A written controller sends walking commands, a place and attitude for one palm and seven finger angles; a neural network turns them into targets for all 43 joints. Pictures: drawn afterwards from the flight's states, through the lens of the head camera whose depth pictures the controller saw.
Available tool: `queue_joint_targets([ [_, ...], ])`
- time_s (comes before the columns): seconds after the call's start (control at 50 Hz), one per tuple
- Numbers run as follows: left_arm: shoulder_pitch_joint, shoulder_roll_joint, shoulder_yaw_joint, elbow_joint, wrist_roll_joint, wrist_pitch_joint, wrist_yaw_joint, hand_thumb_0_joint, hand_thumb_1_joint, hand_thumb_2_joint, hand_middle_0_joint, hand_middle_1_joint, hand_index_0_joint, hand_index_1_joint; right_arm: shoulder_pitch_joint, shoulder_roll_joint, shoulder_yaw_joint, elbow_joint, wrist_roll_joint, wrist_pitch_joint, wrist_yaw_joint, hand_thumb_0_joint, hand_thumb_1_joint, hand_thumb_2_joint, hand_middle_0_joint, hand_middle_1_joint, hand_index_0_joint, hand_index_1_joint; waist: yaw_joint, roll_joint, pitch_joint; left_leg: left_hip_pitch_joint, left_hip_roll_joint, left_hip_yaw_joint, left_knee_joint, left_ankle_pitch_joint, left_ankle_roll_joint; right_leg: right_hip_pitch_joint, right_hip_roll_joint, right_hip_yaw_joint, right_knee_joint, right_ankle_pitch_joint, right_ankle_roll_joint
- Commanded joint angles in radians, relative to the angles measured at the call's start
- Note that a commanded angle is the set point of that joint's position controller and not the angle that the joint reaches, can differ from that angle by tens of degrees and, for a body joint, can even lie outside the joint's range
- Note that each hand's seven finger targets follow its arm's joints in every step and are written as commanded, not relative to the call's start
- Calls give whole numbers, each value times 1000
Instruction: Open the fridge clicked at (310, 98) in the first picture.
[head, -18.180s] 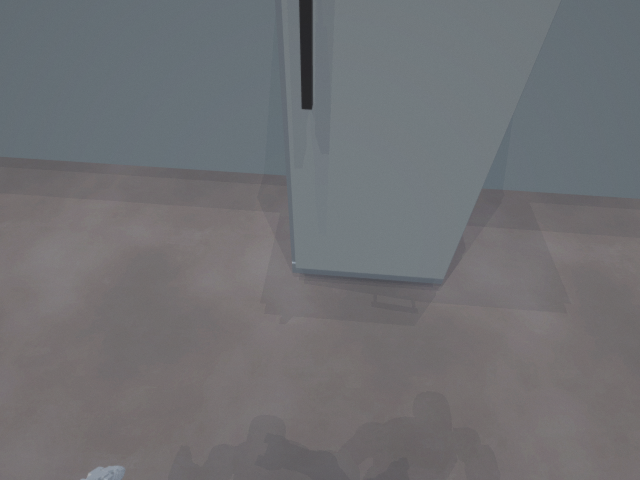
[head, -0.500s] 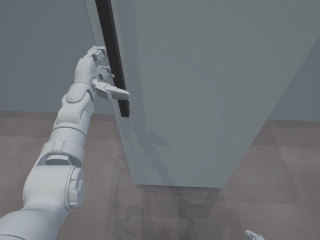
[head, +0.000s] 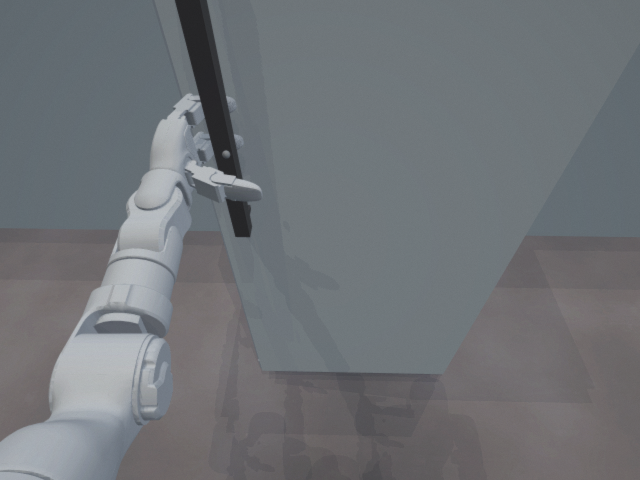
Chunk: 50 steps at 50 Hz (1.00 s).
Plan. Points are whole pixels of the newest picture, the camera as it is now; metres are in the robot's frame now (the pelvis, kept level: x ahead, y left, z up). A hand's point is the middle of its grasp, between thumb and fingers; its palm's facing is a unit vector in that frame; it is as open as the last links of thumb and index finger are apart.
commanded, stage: slide the fingers in behind the handle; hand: left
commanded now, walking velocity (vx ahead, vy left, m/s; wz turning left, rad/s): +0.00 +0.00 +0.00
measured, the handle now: (216, 89) +0.51 +0.13 +0.24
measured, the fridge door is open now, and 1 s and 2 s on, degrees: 0 0 6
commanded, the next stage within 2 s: grip the handle and tug to test in 0.14 s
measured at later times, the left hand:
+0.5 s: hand (231, 151) +0.46 +0.11 +0.19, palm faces -0.04 -1.00 +0.00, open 12.4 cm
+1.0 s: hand (237, 153) +0.46 +0.11 +0.18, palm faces -0.02 -1.00 +0.00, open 5.6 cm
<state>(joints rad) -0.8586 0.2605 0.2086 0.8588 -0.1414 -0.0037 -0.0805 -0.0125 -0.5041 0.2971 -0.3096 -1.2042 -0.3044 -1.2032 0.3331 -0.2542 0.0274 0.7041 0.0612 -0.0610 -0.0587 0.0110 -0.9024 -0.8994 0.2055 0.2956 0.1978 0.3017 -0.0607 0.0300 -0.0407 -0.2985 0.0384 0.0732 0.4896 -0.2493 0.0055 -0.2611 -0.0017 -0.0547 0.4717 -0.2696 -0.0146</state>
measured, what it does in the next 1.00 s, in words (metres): stands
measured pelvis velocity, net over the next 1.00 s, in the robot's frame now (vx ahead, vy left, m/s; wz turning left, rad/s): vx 0.00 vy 0.00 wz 0.01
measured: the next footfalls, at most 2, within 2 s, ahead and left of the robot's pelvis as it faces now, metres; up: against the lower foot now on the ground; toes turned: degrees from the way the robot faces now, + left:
none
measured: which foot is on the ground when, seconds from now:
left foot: down 0.00-1.00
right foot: down 0.00-1.00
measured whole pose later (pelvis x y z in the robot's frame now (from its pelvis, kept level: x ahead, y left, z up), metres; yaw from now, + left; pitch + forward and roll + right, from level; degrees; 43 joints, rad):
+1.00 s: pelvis +0.00 +0.00 +0.00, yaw +1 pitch +4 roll +0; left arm -0.89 0.23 0.17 0.87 -0.13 0.00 -0.04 0.01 0.69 0.82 -0.43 -1.38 -0.42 -1.38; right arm 0.31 -0.25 0.03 0.70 0.06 -0.05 -0.06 0.01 -0.90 -0.90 0.21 0.30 0.20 0.30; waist -0.06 0.03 -0.04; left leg -0.30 0.04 0.06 0.49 -0.25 0.00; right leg -0.26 0.00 -0.07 0.47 -0.27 -0.02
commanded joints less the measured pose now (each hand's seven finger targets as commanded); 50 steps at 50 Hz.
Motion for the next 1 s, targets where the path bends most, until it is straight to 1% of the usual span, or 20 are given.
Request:
queue_joint_targets([
  [0.0, -534, 216, 51, -221, -12, -59, 2, 0, -500, 300, -300, -1200, -300, -1200, -14, -137, -51, -118, -5, -42, -11, 0, -900, -900, 200, 300, 200, 300, 7, -63, -307, 165, -36, -45, -21, 233, 45, 59, 20, 24, -48, 328, -4],
  [0.02, -549, 205, 38, -234, -10, -62, -1, 0, -500, 300, -300, -1200, -300, -1200, -27, -133, -47, -121, -2, -43, -11, 0, -900, -900, 200, 300, 200, 300, 3, -29, -311, 174, -37, -42, -20, 234, 45, 48, 19, 30, -47, 334, -3],
  [0.06, -547, 186, 28, -227, -14, -68, -5, 0, -500, 300, -300, -1200, -300, -1200, -21, -130, -48, -118, -4, -46, -10, 0, -900, -900, 200, 300, 200, 300, 0, -55, -310, 179, -35, -44, -15, 249, 45, 47, 21, 27, -43, 354, -4],
  [0.1, -526, 218, 49, -237, -12, -78, -9, 0, -500, 300, -300, -1200, -300, -1200, -16, -136, -51, -122, -6, -44, -11, 0, -900, -900, 200, 300, 200, 300, 7, -59, -347, 187, -36, -46, -11, 276, 45, 74, 20, 25, -34, 374, -5],
  [0.14, -518, 170, 14, -250, -18, -75, -19, 0, -500, 300, -300, -1200, -300, -1200, -29, -128, -49, -127, -2, -45, -7, 0, -900, -900, 200, 300, 200, 300, 5, -26, -338, 198, -36, -42, -6, 287, 43, 55, 21, 25, -33, 388, -5],
  [0.16, -519, 158, -1, -235, -20, -69, -23, 0, -500, 300, -300, -1200, -300, -1200, -28, -130, -47, -122, -1, -44, -7, 0, -900, -900, 200, 300, 200, 300, -2, -53, -316, 189, -34, -48, -9, 274, 42, 46, 22, 21, -36, 375, -5],
  [0.22, -542, 152, -8, -234, -23, -56, -18, 0, -500, 300, -300, -1200, -300, -1200, -32, -132, -47, -123, 2, -41, -9, 0, -900, -900, 200, 300, 200, 300, -4, -35, -294, 191, -33, -54, -11, 256, 40, 18, 23, 18, -40, 339, -6],
  [0.28, -597, 132, -25, -237, -23, -53, -5, 0, -360, 360, -315, -1220, -315, -1220, -29, -130, -46, -114, -1, -44, -8, 0, -900, -900, 200, 300, 200, 300, -16, -34, -300, 201, -31, -64, -13, 241, 37, -2, 24, 16, -40, 310, -6],
  [0.36, -601, 147, -8, -227, -13, -67, 11, 0, -173, 440, -335, -1247, -335, -1247, -22, -130, -47, -108, -6, -45, -7, 0, -900, -900, 200, 300, 200, 300, -11, -42, -328, 207, -31, -65, -6, 263, 37, 7, 23, 16, -31, 327, -7],
  [0.42, -554, 155, 7, -257, -7, -80, 20, 0, -33, 500, -350, -1267, -350, -1267, -21, -129, -48, -116, -9, -47, 1, 0, -900, -900, 200, 300, 200, 300, 12, -9, -377, 233, -29, -68, -3, 330, 31, 35, 24, 12, -17, 370, -13],
  [0.5, -484, 108, -20, -227, -9, -53, 23, 0, 153, 580, -370, -1293, -370, -1293, -25, -128, -51, -121, -7, -36, 5, 0, -900, -900, 200, 300, 200, 300, 10, -74, -321, 196, -27, -60, -7, 335, 34, 46, 26, 6, -21, 386, -9],
  [0.56, -526, 147, 11, -245, -5, -36, 35, 0, 293, 640, -385, -1313, -385, -1313, -29, -129, -49, -121, -8, -28, 1, 0, -900, -900, 200, 300, 200, 300, 8, -89, -313, 175, -29, -54, -17, 290, 38, 49, 24, 14, -30, 369, -4],
  [0.58, -534, 154, 17, -274, -3, -39, 39, 0, 340, 660, -390, -1320, -390, -1320, -35, -125, -49, -127, -8, -29, 1, 0, -900, -900, 200, 300, 200, 300, 16, -58, -325, 178, -31, -51, -17, 288, 37, 57, 22, 18, -30, 369, -6],
  [0.6, -520, 170, 25, -273, 5, -45, 46, 0, 387, 680, -395, -1327, -395, -1327, -31, -128, -51, -127, -10, -25, -1, 0, -900, -900, 200, 300, 200, 300, 17, -77, -334, 182, -30, -52, -15, 299, 40, 76, 21, 17, -31, 371, -7],
  [0.64, -508, 139, 6, -281, 6, -44, 44, 0, 480, 720, -405, -1340, -405, -1340, -38, -119, -49, -129, -9, -26, 1, 0, -900, -900, 200, 300, 200, 300, 18, -47, -339, 199, -30, -49, -14, 302, 38, 62, 24, 18, -30, 378, -8],
  [0.68, -529, 109, -26, -260, 1, -37, 35, 0, 573, 760, -415, -1353, -415, -1353, -36, -120, -48, -123, -7, -25, -2, 0, -900, -900, 200, 300, 200, 300, -2, -68, -294, 185, -30, -46, -17, 278, 41, 42, 25, 18, -41, 367, -4],
  [0.7, -525, 123, -15, -250, -3, -38, 34, 0, 620, 780, -420, -1360, -420, -1360, -29, -125, -51, -122, -8, -24, -4, 0, -900, -900, 200, 300, 200, 300, -1, -92, -298, 180, -31, -49, -18, 274, 42, 58, 22, 15, -44, 361, -4],
  [0.74, -555, 137, -11, -262, -1, -39, 30, 0, 713, 820, -430, -1373, -430, -1373, -37, -123, -48, -121, -5, -23, -8, 0, -900, -900, 200, 300, 200, 300, 0, -42, -309, 189, -33, -46, -19, 266, 41, 48, 22, 22, -44, 356, -5],
  [0.82, -549, 152, 6, -246, -3, -51, 33, 0, 900, 900, -450, -1400, -450, -1400, -32, -124, -48, -116, -7, -28, -10, 0, -900, -900, 200, 300, 200, 300, 3, -46, -321, 192, -34, -51, -17, 269, 42, 51, 22, 22, -44, 356, -6],
  [0.98, -601, 117, -33, -194, -1, -62, 30, 0, 900, 900, -450, -1400, -450, -1400, -24, -124, -46, -105, -7, -31, -8, 0, -900, -900, 200, 300, 200, 300, -18, -57, -300, 179, -38, -53, -15, 233, 42, 21, 22, 21, -47, 328, -2],
])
